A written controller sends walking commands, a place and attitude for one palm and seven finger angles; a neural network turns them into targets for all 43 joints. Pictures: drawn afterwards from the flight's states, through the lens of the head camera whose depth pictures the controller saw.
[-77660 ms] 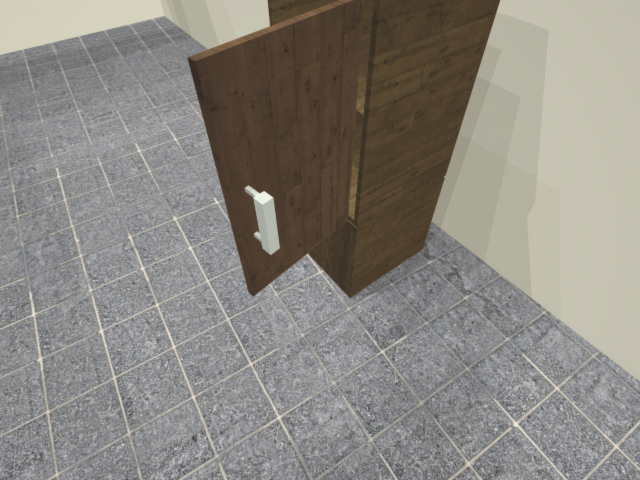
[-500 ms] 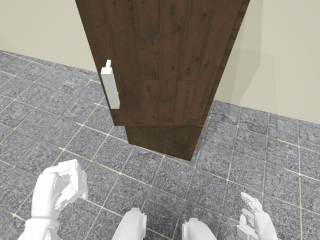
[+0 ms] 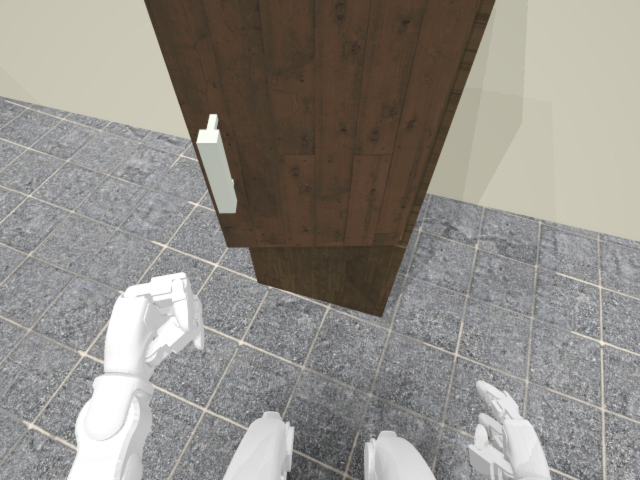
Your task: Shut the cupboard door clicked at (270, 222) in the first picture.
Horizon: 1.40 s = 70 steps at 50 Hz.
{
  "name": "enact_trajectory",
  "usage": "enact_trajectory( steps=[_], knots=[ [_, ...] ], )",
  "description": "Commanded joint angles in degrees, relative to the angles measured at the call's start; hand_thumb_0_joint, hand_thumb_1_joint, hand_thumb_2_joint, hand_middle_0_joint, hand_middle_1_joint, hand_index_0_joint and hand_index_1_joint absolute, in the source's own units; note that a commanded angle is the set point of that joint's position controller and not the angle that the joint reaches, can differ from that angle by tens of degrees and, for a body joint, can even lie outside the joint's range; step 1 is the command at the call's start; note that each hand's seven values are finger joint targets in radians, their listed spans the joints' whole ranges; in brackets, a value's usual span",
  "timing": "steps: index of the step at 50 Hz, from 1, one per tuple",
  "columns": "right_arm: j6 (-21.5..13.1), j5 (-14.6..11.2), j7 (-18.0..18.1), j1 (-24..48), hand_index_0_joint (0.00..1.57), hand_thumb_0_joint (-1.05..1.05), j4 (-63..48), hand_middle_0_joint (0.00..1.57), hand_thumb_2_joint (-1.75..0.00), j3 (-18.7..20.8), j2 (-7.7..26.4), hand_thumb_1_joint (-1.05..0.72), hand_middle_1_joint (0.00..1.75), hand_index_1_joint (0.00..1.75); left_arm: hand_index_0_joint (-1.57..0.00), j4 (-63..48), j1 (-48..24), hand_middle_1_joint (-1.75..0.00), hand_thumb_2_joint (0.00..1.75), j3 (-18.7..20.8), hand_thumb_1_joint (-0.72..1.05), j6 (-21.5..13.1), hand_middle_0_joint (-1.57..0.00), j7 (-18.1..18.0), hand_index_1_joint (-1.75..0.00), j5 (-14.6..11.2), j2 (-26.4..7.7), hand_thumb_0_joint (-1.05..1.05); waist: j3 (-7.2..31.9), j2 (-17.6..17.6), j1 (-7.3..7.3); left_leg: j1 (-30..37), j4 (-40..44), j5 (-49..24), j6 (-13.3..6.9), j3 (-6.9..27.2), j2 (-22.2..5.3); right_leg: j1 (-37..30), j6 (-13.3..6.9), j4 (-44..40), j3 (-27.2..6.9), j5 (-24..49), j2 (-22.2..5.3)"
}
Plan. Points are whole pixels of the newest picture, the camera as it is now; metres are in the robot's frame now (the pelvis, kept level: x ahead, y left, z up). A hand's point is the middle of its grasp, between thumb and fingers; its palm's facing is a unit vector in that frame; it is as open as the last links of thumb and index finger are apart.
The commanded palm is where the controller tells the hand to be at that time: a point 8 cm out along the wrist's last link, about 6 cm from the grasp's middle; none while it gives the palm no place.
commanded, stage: bring the fist close to the handle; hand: left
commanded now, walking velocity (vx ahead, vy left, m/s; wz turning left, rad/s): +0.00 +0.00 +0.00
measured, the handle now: (220, 165) +0.54 +0.19 +0.04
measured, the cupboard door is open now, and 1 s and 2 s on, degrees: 18 18 7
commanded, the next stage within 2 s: push the door shut along its arc in 1.10 s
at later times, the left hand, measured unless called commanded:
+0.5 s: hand (225, 240) +0.40 +0.15 +0.05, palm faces +0.05 -1.00 -0.02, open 3.1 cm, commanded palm +0.38 +0.20 +0.05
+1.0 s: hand (232, 211) +0.44 +0.15 +0.05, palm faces +0.10 -0.99 -0.03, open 3.1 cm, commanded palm +0.41 +0.20 +0.05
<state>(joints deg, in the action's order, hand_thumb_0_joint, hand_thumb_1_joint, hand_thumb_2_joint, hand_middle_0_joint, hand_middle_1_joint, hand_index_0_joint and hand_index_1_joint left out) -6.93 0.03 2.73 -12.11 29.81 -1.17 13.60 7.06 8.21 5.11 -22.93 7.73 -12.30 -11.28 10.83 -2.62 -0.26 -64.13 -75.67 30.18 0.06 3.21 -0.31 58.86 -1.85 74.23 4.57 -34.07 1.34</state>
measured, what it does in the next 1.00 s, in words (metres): stands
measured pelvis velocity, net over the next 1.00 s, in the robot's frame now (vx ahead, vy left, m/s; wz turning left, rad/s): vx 0.01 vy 0.00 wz -0.04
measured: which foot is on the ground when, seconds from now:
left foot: down 0.00-1.00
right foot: down 0.00-1.00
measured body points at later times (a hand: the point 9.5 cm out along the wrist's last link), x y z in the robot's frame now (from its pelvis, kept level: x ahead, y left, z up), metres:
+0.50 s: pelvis +0.01 +0.01 +0.01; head +0.10 +0.01 +0.45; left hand +0.39 +0.20 +0.06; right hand +0.13 -0.25 -0.10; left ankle +0.06 +0.12 -0.62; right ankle +0.02 -0.11 -0.62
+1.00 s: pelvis +0.01 +0.00 +0.01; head +0.12 +0.00 +0.45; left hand +0.43 +0.20 +0.06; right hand +0.06 -0.26 -0.11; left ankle +0.06 +0.12 -0.62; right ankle +0.02 -0.11 -0.62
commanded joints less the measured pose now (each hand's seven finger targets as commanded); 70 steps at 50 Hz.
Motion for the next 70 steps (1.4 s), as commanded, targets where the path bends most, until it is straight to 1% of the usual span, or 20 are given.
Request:
enact_trajectory(
  steps=[1,6,9,13,18,20,21,25,27,32,34,42,46,54,58,60,62,65,69,70],
  knots=[
    [-1.85,-0.21,0.47,0.32,0.2,0.0,-7.37,0.2,-0.9,3.35,7.25,-0.9,0.3,0.3,-1.3,-8.2,-10.99,-1.5,0.9,5.02,0.9,-2.37,-1.3,-2.36,-1.5,-0.05,-6.97,0.0,15.42,2.19,-0.89,14.01,12.34,-9.42,-1.78,-0.41,0.58,-9.84,0.57,-14.18,-3.57,11.37,0.11],
    [-0.88,0.06,0.09,-0.26,0.2,0.0,-5.95,0.2,-0.9,3.3,7.39,-0.9,0.3,0.3,-1.3,-2.14,-19.18,-1.5,0.9,3.81,0.9,-3.38,-1.3,-3.91,-1.5,1.24,-5.66,0.0,14.26,1.37,-1.87,14.98,12.81,-9.1,-1.66,-0.58,0.46,-8.39,0.48,-14.68,-3.4,11.39,0.06],
    [-0.5,0.16,0.19,-0.77,0.2,0.0,-4.66,0.2,-0.9,3.37,7.73,-0.9,0.3,0.3,-1.3,1.82,-25.24,-1.5,0.9,5.06,0.9,-4.44,-1.3,-4.13,-1.5,1.51,-7.14,0.0,14.83,1.99,-2.38,14.37,12.66,-9.02,-1.63,-0.73,0.4,-8.92,0.55,-14.83,-3.87,11.61,-0.05],
    [-0.08,0.23,0.03,-1.57,0.2,0.0,-3.33,0.2,-0.9,3.66,8.12,-0.9,0.3,0.3,-1.3,5.66,-32.47,-1.5,0.9,4.61,0.9,-5.61,-1.3,-4.24,-1.5,2.18,-6.91,0.0,17.45,-0.62,-2.67,17.46,13.05,-10.79,-1.32,-0.37,0.09,-7.35,0.28,-13.97,-3.35,13.45,0.04],
    [0.87,0.36,-0.68,-3.32,0.2,0.0,-2.23,0.2,-0.9,4.21,8.33,-0.9,0.3,0.3,-1.3,10.29,-36.13,-1.5,0.9,4.18,0.9,-5.95,-1.3,-5.19,-1.5,2.81,-5.9,0.0,20.9,-1.16,-2.79,21.05,13.19,-16.11,-0.92,-0.31,-0.18,-7.53,0.28,-13.16,-2.73,18.67,0.1],
    [1.55,0.55,-0.89,-3.94,0.2,0.0,-1.55,0.2,-0.9,4.35,8.38,-0.9,0.3,0.3,-1.3,13.12,-37.67,-1.5,0.9,6.5,0.9,-6.07,-1.3,-6.06,-1.5,2.94,-7.49,0.0,20.9,0.54,-2.68,19.92,13.19,-16.11,-0.97,-0.58,-0.13,-8.85,0.47,-13.45,-3.07,19.44,0.16],
    [1.96,0.46,-0.96,-4.12,0.2,0.0,-1.49,0.2,-0.9,4.29,8.32,-0.9,0.3,0.3,-1.3,15.26,-38.49,-1.5,0.9,6.75,0.9,-6.08,-1.3,-6.32,-1.5,3.35,-7.81,0.0,19.31,1.86,-2.99,18.71,13.41,-15.43,-1.01,-0.74,-0.15,-8.86,0.52,-13.73,-3.14,19.16,0.2],
    [2.73,0.79,-1.27,-5.27,0.2,0.0,-0.27,0.2,-0.9,4.39,8.28,-0.9,0.3,0.3,-1.3,19.35,-47.51,-1.5,0.9,6.06,0.9,-7.57,-1.3,-7.7,-1.5,4.52,-6.87,0.0,19.3,0.55,-4.35,19.3,13.29,-14.53,-0.93,-0.46,-0.13,-6.77,0.54,-13.7,-3.0,17.96,0.29],
    [2.9,1.02,-1.24,-6.25,0.2,0.0,0.07,0.2,-0.9,4.58,8.6,-0.9,0.3,0.3,-1.3,21.26,-50.61,-1.5,0.9,7.35,0.9,-8.59,-1.3,-8.27,-1.5,4.85,-8.18,0.0,20.58,1.2,-4.84,19.71,13.01,-15.25,-1.01,-0.17,-0.17,-6.48,0.51,-13.41,-2.9,18.3,0.54],
    [3.57,1.48,-1.88,-8.04,0.2,0.0,1.47,0.2,-0.9,4.93,8.78,-0.9,0.3,0.3,-1.3,26.58,-57.46,-1.5,0.9,7.32,0.9,-10.3,-1.3,-8.73,-1.5,6.13,-8.14,0.0,22.84,-1.57,-5.65,21.72,12.56,-16.78,-0.67,0.03,-0.31,-4.29,0.41,-12.77,-2.79,18.77,0.68],
    [4.17,1.67,-2.08,-8.46,0.2,0.0,2.15,0.2,-0.9,4.97,8.82,-0.9,0.3,0.3,-1.3,30.46,-59.69,-1.5,0.9,8.26,0.9,-10.33,-1.3,-9.1,-1.5,6.61,-8.66,0.0,22.49,0.17,-6.3,20.92,12.42,-16.11,-0.74,-0.07,-0.43,-3.94,0.67,-13.1,-2.92,18.59,0.61],
    [6.6,1.85,-2.78,-9.76,0.2,0.0,0.41,0.2,-0.9,4.84,8.58,-0.9,0.3,0.3,-1.3,33.3,-55.59,-1.5,0.9,14.37,0.9,-11.3,-1.3,-8.33,-1.5,6.49,-13.97,0.0,25.23,1.58,-3.64,16.01,12.45,-16.81,-1.39,-2.17,0.31,-11.83,0.86,-13.22,-4.65,22.85,0.72],
    [6.97,1.59,-2.79,-9.8,0.2,0.0,0.96,0.2,-0.9,5.06,8.17,-0.9,0.3,0.3,-1.3,31.09,-56.11,-1.5,0.9,12.12,0.9,-12.48,-1.3,-7.13,-1.5,5.82,-11.52,0.0,23.87,2.51,-4.76,15.95,12.56,-16.45,-1.62,-2.64,0.25,-12.23,1.26,-14.13,-5.11,23.77,0.61],
    [6.43,1.43,-1.99,-9.33,0.2,0.0,2.9,0.2,-0.9,5.3,8.59,-0.9,0.3,0.3,-1.3,31.56,-62.11,-1.5,0.9,8.88,0.9,-13.71,-1.3,-5.86,-1.5,5.45,-9.41,0.0,21.21,-0.69,-6.93,19.04,12.67,-13.12,-1.39,-1.4,-0.05,-5.6,1.07,-14.75,-4.33,18.01,0.45],
    [6.35,1.6,-2.13,-9.14,0.2,0.0,2.51,0.2,-0.9,5.4,8.82,-0.9,0.3,0.3,-1.3,31.84,-58.99,-1.5,0.9,10.99,0.9,-13.72,-1.3,-6.43,-1.5,5.38,-10.98,0.0,24.7,-0.76,-5.16,20.82,12.5,-16.11,-1.2,-1.27,-0.01,-7.03,0.82,-13.92,-4.08,20.28,0.56],
    [6.72,1.56,-2.18,-8.89,0.2,0.0,2.39,0.2,-0.9,5.14,8.63,-0.9,0.3,0.3,-1.3,32.84,-59.78,-1.5,0.9,10.83,0.9,-13.33,-1.3,-6.54,-1.5,5.82,-11.36,0.0,22.94,0.76,-5.62,18.71,12.58,-15.11,-1.32,-1.42,0.03,-7.66,1.01,-14.03,-4.25,20.18,0.51],
    [6.93,1.57,-2.23,-8.96,0.2,0.0,1.77,0.2,-0.9,5.07,8.78,-0.9,0.3,0.3,-1.3,33.36,-59.86,-1.5,0.9,11.38,0.9,-13.16,-1.3,-6.45,-1.5,6.48,-12.58,0.0,22.5,-0.47,-5.25,18.76,12.75,-14.97,-1.35,-1.34,0.17,-7.44,0.72,-13.89,-4.2,19.87,0.68],
    [7.32,1.53,-2.05,-8.71,0.2,0.0,2.27,0.2,-0.9,4.87,8.74,-0.9,0.3,0.3,-1.3,35.52,-65.12,-1.5,0.9,11.23,0.9,-13.34,-1.3,-5.95,-1.5,6.95,-13.48,0.0,21.03,0.8,-6.68,17.44,12.25,-12.75,-1.49,-1.23,0.13,-6.42,1.03,-14.28,-4.61,18.03,0.5],
    [7.16,1.55,-1.85,-9.05,0.2,0.0,2.99,0.2,-0.9,4.73,9.08,-0.9,0.3,0.3,-1.3,39.3,-71.05,-1.5,0.9,10.02,0.9,-13.55,-1.3,-4.47,-1.5,6.85,-13.05,0.0,21.0,-0.57,-8.39,17.99,11.39,-11.74,-1.49,-0.54,0.04,-3.02,0.91,-13.9,-4.3,15.94,0.52],
    [7.24,1.55,-1.77,-9.26,0.2,0.0,3.17,0.2,-0.9,4.69,9.38,-0.9,0.3,0.3,-1.3,41.01,-71.53,-1.5,0.9,11.26,0.9,-13.35,-1.3,-4.09,-1.5,6.91,-14.9,0.0,20.63,0.17,-8.42,16.76,11.11,-10.94,-1.58,-0.52,0.0,-3.02,0.94,-14.12,-4.64,15.26,0.55]
  ],
)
